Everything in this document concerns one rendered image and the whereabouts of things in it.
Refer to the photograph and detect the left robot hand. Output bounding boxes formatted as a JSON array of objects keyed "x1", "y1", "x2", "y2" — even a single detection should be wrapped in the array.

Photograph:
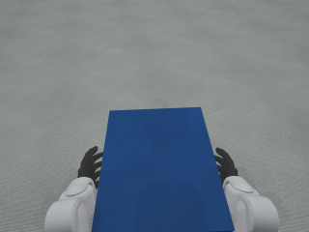
[{"x1": 77, "y1": 146, "x2": 103, "y2": 189}]

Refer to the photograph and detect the right robot hand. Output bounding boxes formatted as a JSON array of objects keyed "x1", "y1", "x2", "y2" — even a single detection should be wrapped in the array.
[{"x1": 214, "y1": 147, "x2": 239, "y2": 186}]

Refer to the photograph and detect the robot right forearm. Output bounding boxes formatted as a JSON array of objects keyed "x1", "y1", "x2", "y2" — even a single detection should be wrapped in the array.
[{"x1": 222, "y1": 176, "x2": 280, "y2": 232}]

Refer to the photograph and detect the carton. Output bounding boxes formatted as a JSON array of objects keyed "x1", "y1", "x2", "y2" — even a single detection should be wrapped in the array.
[{"x1": 91, "y1": 106, "x2": 235, "y2": 232}]

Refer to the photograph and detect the robot left forearm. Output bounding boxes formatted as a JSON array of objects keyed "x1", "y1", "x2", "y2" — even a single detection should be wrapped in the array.
[{"x1": 43, "y1": 177, "x2": 97, "y2": 232}]

